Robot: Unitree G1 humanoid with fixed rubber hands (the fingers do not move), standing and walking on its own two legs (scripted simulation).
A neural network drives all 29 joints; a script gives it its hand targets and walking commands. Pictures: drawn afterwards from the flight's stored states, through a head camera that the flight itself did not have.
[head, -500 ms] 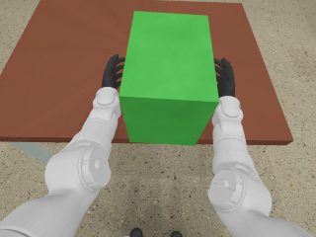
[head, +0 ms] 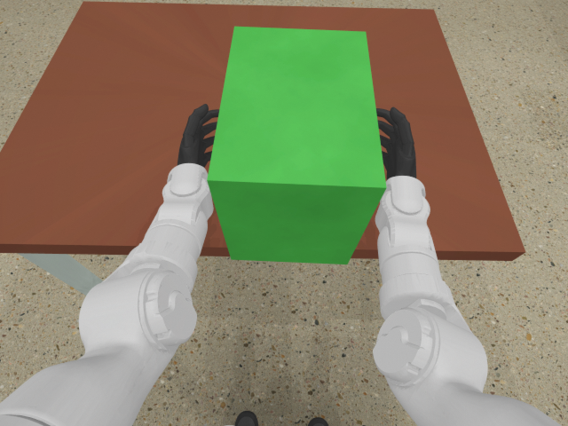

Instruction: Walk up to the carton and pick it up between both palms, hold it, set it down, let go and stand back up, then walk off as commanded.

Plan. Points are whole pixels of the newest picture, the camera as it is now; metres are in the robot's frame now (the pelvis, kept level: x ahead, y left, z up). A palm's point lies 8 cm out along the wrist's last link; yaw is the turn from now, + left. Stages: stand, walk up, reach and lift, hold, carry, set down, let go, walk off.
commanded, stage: reach and lift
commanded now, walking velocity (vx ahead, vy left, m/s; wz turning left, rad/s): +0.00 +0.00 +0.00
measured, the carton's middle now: (294, 152) +0.51 +0.03 +0.03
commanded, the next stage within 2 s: none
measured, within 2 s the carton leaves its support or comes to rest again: leaves its support in 0.48 s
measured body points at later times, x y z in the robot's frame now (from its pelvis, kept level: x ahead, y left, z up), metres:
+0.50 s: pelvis -0.03 +0.00 +0.00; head +0.04 +0.00 +0.45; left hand +0.42 +0.18 +0.07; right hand +0.43 -0.11 +0.08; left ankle +0.01 +0.10 -0.74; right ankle +0.01 -0.12 -0.74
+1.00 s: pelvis -0.05 +0.00 +0.00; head -0.02 +0.01 +0.45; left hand +0.39 +0.18 +0.10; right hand +0.41 -0.10 +0.12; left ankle +0.01 +0.10 -0.74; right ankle +0.01 -0.12 -0.74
